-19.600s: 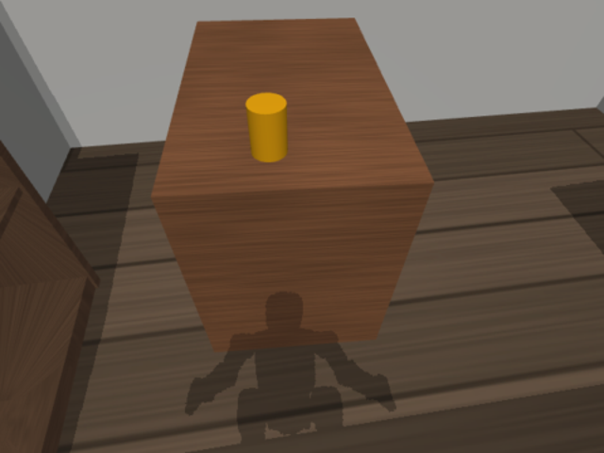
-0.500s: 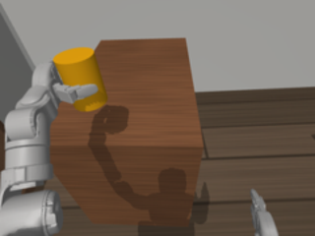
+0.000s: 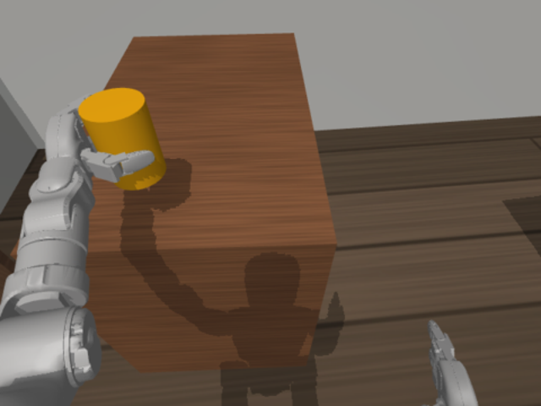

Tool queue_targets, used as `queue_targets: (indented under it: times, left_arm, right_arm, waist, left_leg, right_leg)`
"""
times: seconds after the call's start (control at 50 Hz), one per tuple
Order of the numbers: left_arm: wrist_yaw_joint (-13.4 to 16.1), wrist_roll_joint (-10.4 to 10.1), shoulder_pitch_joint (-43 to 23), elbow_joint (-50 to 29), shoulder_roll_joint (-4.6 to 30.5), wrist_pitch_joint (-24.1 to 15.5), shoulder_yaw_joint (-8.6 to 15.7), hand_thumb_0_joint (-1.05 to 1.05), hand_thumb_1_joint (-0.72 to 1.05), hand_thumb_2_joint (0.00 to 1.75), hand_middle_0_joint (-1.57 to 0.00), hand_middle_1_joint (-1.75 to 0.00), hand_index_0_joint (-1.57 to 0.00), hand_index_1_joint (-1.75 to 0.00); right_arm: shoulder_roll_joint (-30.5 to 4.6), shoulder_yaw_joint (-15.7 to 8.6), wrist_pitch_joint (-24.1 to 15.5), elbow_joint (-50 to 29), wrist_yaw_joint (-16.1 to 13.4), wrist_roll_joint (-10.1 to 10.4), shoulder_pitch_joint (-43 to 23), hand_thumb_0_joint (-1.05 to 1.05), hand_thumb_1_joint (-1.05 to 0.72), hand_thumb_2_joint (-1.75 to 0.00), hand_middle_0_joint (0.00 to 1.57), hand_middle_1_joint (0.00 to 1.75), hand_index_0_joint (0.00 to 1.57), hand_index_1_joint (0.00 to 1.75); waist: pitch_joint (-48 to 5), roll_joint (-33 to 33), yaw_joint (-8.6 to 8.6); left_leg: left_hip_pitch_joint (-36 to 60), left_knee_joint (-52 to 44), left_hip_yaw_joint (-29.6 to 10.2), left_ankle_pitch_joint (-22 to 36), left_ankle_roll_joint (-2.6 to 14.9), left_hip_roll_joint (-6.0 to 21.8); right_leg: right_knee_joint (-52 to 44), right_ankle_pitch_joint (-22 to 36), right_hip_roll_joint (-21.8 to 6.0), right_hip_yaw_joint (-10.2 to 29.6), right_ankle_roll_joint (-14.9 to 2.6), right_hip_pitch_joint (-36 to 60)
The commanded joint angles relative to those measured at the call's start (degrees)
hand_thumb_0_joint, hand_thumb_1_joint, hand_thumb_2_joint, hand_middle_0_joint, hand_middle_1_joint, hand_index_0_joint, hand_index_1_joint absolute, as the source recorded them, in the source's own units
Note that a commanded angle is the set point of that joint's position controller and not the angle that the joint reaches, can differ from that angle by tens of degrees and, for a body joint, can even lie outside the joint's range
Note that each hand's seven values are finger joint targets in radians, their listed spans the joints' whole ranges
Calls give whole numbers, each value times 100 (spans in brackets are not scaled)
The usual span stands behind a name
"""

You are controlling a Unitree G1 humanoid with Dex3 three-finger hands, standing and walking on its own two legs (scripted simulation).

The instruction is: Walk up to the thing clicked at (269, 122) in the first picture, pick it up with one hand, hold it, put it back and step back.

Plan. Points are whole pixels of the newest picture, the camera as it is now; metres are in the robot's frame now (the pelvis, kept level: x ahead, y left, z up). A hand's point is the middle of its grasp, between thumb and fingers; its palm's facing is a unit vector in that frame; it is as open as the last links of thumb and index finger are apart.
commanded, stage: crouch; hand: left
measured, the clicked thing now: (127, 140) +0.45 +0.17 +0.18
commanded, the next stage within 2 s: lower in 0.54 s
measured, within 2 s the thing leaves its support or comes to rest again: rests again in 1.66 s
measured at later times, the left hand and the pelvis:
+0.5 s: hand (124, 141) +0.48 +0.19 +0.16, palm faces +0.15 -0.99 +0.01, open 11.4 cm; pelvis +0.02 +0.00 +0.00, yaw +0 degrees
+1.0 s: hand (139, 158) +0.51 +0.18 +0.10, palm faces +0.15 -0.99 +0.02, open 11.4 cm; pelvis +0.01 +0.00 -0.02, yaw +0 degrees
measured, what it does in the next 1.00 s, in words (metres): stands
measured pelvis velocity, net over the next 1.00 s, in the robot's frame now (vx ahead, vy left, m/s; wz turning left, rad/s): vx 0.01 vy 0.00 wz -0.01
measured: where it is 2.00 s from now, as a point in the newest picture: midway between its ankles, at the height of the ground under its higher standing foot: outside the picture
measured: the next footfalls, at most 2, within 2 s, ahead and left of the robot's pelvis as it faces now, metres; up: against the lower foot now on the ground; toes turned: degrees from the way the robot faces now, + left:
none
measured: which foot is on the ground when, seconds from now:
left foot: down 0.00-1.00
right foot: down 0.00-1.00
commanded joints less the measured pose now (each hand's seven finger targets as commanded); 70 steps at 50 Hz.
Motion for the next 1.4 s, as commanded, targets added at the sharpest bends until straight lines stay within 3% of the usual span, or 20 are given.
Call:
queue_targets:
  times: [0.0,0.04,0.08,0.3,0.36,0.4,0.5,0.54,0.64,0.7,0.8,0.84,0.88,0.98,1.0,1.06,1.2,1.26,1.34,1.38]
  left_arm:
    - [-44,-79,-2791,-1181,1425,-669,297,0,4,128,-132,-146,-135,-146]
    - [-58,-87,-3030,-1560,1289,-820,191,0,6,126,-130,-142,-132,-142]
    - [-29,-49,-3071,-1603,1333,-876,168,0,7,126,-129,-142,-131,-142]
    - [-23,-41,-2639,-923,1316,-1057,286,0,3,128,-130,-142,-132,-143]
    - [-33,-42,-3002,-1146,1284,-1140,229,0,1,127,-131,-142,-132,-143]
    - [-38,-21,-2827,-866,1231,-1183,222,0,2,127,-130,-141,-132,-142]
    - [-87,-27,-3168,-987,1320,-1361,206,0,2,128,-129,-141,-130,-143]
    - [-76,7,-2998,-444,1377,-1344,230,0,0,127,-130,-141,-131,-143]
    - [-54,16,-3371,-571,1618,-1514,393,0,-2,125,-130,-141,-131,-143]
    - [-71,32,-2861,380,1254,-1605,315,0,-5,125,-131,-142,-131,-144]
    - [-98,72,-3569,-236,1801,-1934,483,0,2,125,-130,-141,-131,-143]
    - [-143,122,-3183,458,1622,-1970,413,0,0,123,-129,-140,-130,-142]
    - [-148,115,-3853,-404,2099,-2200,589,0,-3,122,-127,-139,-128,-140]
    - [-234,78,-3344,669,1704,-2316,494,0,-2,124,-127,-140,-128,-142]
    - [-215,132,-3428,441,1874,-2374,565,0,2,125,-128,-140,-128,-142]
    - [-166,208,-3084,912,1927,-2383,603,0,7,126,-130,-141,-131,-143]
    - [-267,162,-3587,318,1703,-2537,462,0,4,125,-130,-141,-131,-143]
    - [-254,152,-3642,197,1913,-2549,577,0,1,124,-127,-140,-128,-141]
    - [-135,202,-3352,526,2019,-2549,679,0,1,123,-126,-138,-127,-140]
    - [-118,241,-3366,267,2005,-2600,651,0,4,125,-127,-139,-128,-140]
  right_arm:
    - [-743,-274,-156,-721,-68,32,-179,0,55,-5,5,5,5,5]
    - [-562,-95,-121,-889,-32,32,-362,0,55,-5,5,5,5,5]
    - [-746,-220,-32,-987,-55,22,-442,0,55,-5,5,5,5,5]
    - [-662,-219,311,-892,-22,10,-278,0,54,-5,5,5,5,5]
    - [-685,-219,364,-1138,-5,11,-500,0,53,-6,5,5,5,5]
    - [-482,-69,423,-992,13,12,-442,0,53,-6,5,5,5,5]
    - [-696,-196,509,-1098,-8,6,-523,0,54,-6,5,5,5,5]
    - [-716,-243,562,-887,-34,2,-387,0,53,-6,5,5,5,5]
    - [-800,-339,617,-1122,-44,-15,-474,0,51,-6,5,5,5,5]
    - [-502,-75,634,-1041,34,-35,-607,0,51,-6,5,5,5,5]
    - [-865,-342,697,-1335,44,-102,-558,0,52,-6,5,5,5,5]
    - [-705,-201,765,-1210,75,-125,-442,0,51,-6,5,5,5,5]
    - [-920,-371,761,-1500,54,-134,-671,0,50,-7,5,5,5,5]
    - [-650,-69,832,-1704,61,-141,-485,0,49,-7,5,5,5,5]
    - [-619,-46,864,-1674,76,-152,-480,0,50,-7,5,5,5,5]
    - [-745,-220,955,-1455,106,-200,-54,0,51,-6,5,5,5,5]
    - [-549,-89,977,-2028,222,-206,-179,0,51,-6,5,5,5,5]
    - [-663,-107,993,-2287,204,-198,-294,0,50,-6,5,5,5,5]
    - [-1005,-415,1071,-2397,164,-237,-33,0,50,-6,5,5,5,5]
    - [-782,-286,1112,-2238,217,-242,257,0,50,-7,5,5,5,5]
  waist:
    - [-1977,-202,-9]
    - [-2237,-21,42]
    - [-2316,100,6]
    - [-2121,-77,-51]
    - [-2375,-11,-68]
    - [-2036,-80,-43]
    - [-2379,104,-143]
    - [-2008,-151,-219]
    - [-2437,-53,-284]
    - [-1659,-273,-257]
    - [-2806,289,-299]
    - [-2551,78,-404]
    - [-3303,384,-305]
    - [-2914,-95,-551]
    - [-2890,97,-408]
    - [-2526,293,-539]
    - [-3123,629,-616]
    - [-3515,510,-565]
    - [-3350,507,-615]
    - [-3327,651,-584]
  left_leg:
    - [898,-286,5,1508,130,-52]
    - [1038,-225,-8,1832,112,-42]
    - [1333,-208,-61,2133,69,16]
    - [1045,-209,-38,2091,105,-2]
    - [1184,-188,-46,2255,91,19]
    - [878,-225,-27,1923,117,-13]
    - [1232,-149,-84,2212,69,51]
    - [972,-142,-61,1929,128,23]
    - [995,-48,-50,1842,144,7]
    - [269,-47,-75,1272,143,15]
    - [679,337,-81,1679,108,46]
    - [404,475,-132,1746,114,87]
    - [491,556,-125,1787,93,75]
    - [-92,790,-127,1604,158,87]
    - [-151,767,-127,1530,128,78]
    - [-307,913,-123,1426,131,78]
    - [-70,1213,-198,1711,87,152]
    - [-232,1299,-195,1767,111,142]
    - [-129,1344,-250,1850,57,170]
    - [-167,1396,-265,2013,48,175]
  right_leg:
    - [-382,1570,84,-153,-56,825]
    - [-307,1828,81,-161,-75,915]
    - [-307,1889,119,-195,-115,726]
    - [-355,1986,88,-189,-105,887]
    - [-320,2077,103,-198,-116,860]
    - [-368,1877,75,-176,-99,860]
    - [-298,1957,97,-191,-141,665]
    - [-328,1840,88,-187,-109,597]
    - [-235,1869,68,-146,-92,610]
    - [-184,1320,95,-179,-109,225]
    - [130,1591,94,-140,-137,73]
    - [229,1620,105,-158,-135,-98]
    - [363,1717,82,-105,-151,193]
    - [519,1702,111,-75,-122,-39]
    - [541,1536,126,-88,-150,-121]
    - [615,1355,139,-113,-163,-594]
    - [879,1363,186,-166,-196,-901]
    - [1011,1596,156,-123,-180,-595]
    - [1073,1423,202,-183,-211,-864]
    - [1133,1501,196,-196,-220,-958]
